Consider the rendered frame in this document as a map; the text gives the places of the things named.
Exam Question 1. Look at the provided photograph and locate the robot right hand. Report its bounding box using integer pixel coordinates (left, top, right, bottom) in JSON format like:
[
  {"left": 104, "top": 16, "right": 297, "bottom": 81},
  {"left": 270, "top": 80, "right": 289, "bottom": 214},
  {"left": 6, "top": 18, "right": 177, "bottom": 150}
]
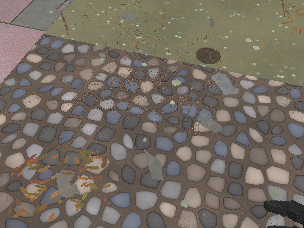
[{"left": 263, "top": 199, "right": 304, "bottom": 228}]

